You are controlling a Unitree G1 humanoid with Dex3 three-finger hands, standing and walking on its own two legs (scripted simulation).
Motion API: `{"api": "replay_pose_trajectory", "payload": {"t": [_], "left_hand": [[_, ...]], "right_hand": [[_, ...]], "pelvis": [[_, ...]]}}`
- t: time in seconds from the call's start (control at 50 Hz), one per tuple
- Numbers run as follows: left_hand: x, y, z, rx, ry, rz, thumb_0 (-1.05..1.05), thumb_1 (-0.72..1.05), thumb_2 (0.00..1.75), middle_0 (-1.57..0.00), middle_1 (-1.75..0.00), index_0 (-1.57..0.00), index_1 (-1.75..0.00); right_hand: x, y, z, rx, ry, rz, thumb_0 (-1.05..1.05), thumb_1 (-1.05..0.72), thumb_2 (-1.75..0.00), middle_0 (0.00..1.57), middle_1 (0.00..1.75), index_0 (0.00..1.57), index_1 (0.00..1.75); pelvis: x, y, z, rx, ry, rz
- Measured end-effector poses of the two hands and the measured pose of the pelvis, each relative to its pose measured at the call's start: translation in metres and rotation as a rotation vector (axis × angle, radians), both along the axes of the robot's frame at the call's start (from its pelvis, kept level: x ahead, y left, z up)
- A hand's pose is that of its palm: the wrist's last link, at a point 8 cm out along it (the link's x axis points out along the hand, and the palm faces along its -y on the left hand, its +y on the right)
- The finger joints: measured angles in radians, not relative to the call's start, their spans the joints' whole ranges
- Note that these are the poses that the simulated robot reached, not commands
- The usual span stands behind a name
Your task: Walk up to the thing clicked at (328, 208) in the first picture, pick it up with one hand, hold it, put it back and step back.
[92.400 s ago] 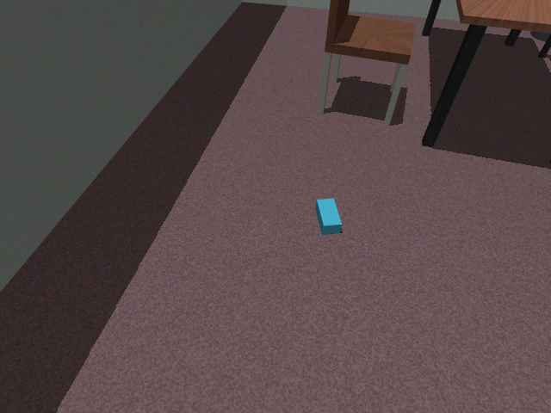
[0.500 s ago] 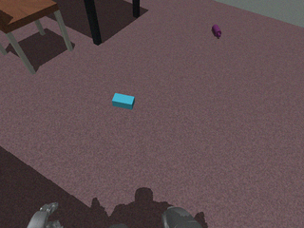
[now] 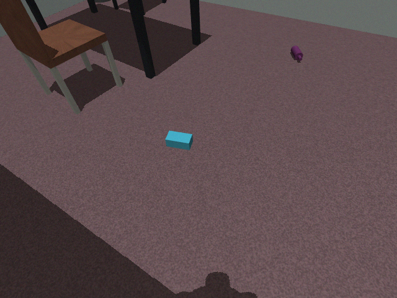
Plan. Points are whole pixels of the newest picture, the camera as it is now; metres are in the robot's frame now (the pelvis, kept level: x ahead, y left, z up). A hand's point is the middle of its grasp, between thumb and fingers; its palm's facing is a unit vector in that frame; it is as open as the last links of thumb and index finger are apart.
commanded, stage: step back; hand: left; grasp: from above
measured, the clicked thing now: (179, 140) +1.16 +0.21 -0.73
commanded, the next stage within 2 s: stand in 0.64 s
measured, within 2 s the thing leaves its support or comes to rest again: neither
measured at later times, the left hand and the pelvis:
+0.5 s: hand out of the picture +0.11 +0.26 -0.13, palm faces +0.02 -0.92 -0.39, open 7.4 cm; pelvis +0.03 +0.00 +0.00, yaw +1 degrees
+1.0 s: hand out of the picture +0.15 +0.27 -0.14, palm faces -0.01 -0.95 -0.32, open 7.4 cm; pelvis +0.06 +0.02 +0.02, yaw +0 degrees
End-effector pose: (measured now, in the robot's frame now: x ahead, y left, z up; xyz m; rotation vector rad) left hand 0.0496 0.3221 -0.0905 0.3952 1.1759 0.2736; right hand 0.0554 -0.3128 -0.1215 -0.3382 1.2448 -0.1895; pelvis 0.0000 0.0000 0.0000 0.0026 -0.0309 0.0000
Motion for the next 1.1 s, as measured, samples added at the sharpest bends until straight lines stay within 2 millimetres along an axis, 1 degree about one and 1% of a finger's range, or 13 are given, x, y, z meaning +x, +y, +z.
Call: {"api": "replay_pose_trajectory", "payload": {"t": [0.06,0.14,0.22,0.28,0.34,0.44,0.52,0.64,0.7,0.82,0.96,1.02,1.1], "left_hand": [[-0.003,0.010,-0.005,-0.003,0.018,0.004,0.01,0.90,0.89,-0.20,-0.30,-0.20,-0.30],[0.003,0.010,-0.006,-0.022,0.033,-0.002,0.01,0.90,0.89,-0.20,-0.30,-0.20,-0.30],[0.019,0.004,-0.004,-0.034,0.008,-0.031,0.01,0.90,0.89,-0.20,-0.30,-0.20,-0.30],[0.032,-0.005,-0.006,-0.028,-0.023,-0.034,0.01,0.90,0.89,-0.20,-0.30,-0.20,-0.30],[0.039,-0.017,-0.007,-0.026,-0.054,-0.025,0.01,0.90,0.89,-0.20,-0.30,-0.20,-0.30],[0.044,-0.028,-0.002,-0.043,-0.063,-0.015,0.01,0.90,0.89,-0.20,-0.30,-0.20,-0.30],[0.050,-0.021,-0.001,-0.046,-0.064,-0.007,0.01,0.90,0.89,-0.20,-0.30,-0.21,-0.30],[0.061,0.007,-0.013,-0.050,-0.040,0.020,0.01,0.90,0.89,-0.20,-0.30,-0.21,-0.30],[0.066,0.013,-0.016,-0.067,-0.019,0.037,0.01,0.90,0.89,-0.20,-0.30,-0.20,-0.30],[0.075,0.009,-0.019,-0.106,0.027,0.022,0.01,0.90,0.89,-0.20,-0.30,-0.20,-0.30],[0.088,-0.003,-0.015,-0.124,0.023,-0.008,0.01,0.90,0.89,-0.20,-0.30,-0.20,-0.30],[0.092,-0.007,-0.011,-0.123,0.007,-0.015,0.01,0.90,0.89,-0.20,-0.30,-0.20,-0.30],[0.092,-0.010,-0.007,-0.119,-0.009,-0.023,0.01,0.90,0.89,-0.20,-0.30,-0.20,-0.30]], "right_hand": [[-0.002,0.012,0.004,0.005,-0.009,-0.002,0.00,-0.90,-0.90,0.20,0.30,0.21,0.30],[-0.004,0.018,0.013,0.012,-0.047,-0.019,0.00,-0.90,-0.90,0.20,0.30,0.21,0.30],[-0.004,0.012,0.017,0.007,-0.056,-0.036,0.00,-0.90,-0.90,0.20,0.30,0.21,0.30],[0.000,0.002,0.011,0.006,-0.053,-0.044,0.00,-0.90,-0.90,0.20,0.30,0.21,0.30],[0.010,-0.006,0.003,0.003,-0.045,-0.051,0.00,-0.90,-0.90,0.20,0.30,0.21,0.30],[0.029,-0.003,0.003,0.015,-0.047,-0.025,0.00,-0.90,-0.90,0.20,0.30,0.21,0.30],[0.039,0.001,0.002,0.008,-0.030,-0.001,0.00,-0.90,-0.90,0.20,0.30,0.21,0.30],[0.042,0.019,0.003,-0.020,0.009,0.007,0.00,-0.90,-0.90,0.20,0.30,0.21,0.30],[0.044,0.030,0.010,-0.015,0.014,0.003,0.00,-0.90,-0.90,0.20,0.30,0.21,0.30],[0.070,0.043,0.021,0.000,-0.021,0.002,0.00,-0.90,-0.90,0.20,0.30,0.21,0.30],[0.105,0.045,0.029,0.002,-0.112,0.010,0.00,-0.90,-0.90,0.20,0.30,0.21,0.30],[0.112,0.043,0.031,0.006,-0.134,0.011,0.00,-0.90,-0.90,0.20,0.30,0.21,0.30],[0.113,0.040,0.033,0.013,-0.145,0.010,0.00,-0.90,-0.90,0.20,0.30,0.21,0.30]], "pelvis": [[-0.003,0.006,0.000,0.038,-0.015,-0.013],[-0.001,0.009,0.006,0.009,-0.018,-0.014],[0.005,0.003,0.008,0.007,-0.019,-0.022],[0.009,-0.005,0.003,0.010,-0.027,-0.021],[0.014,-0.010,-0.001,-0.017,-0.038,-0.009],[0.021,-0.009,0.004,0.006,-0.027,0.000],[0.027,-0.002,0.005,0.001,-0.015,0.013],[0.035,0.016,0.000,0.021,-0.011,0.025],[0.042,0.021,0.004,0.014,-0.004,0.020],[0.054,0.024,0.013,0.000,0.000,0.012],[0.058,0.025,0.017,0.001,-0.012,0.005],[0.056,0.023,0.019,0.000,-0.018,0.005],[0.053,0.020,0.021,-0.001,-0.021,0.004]]}}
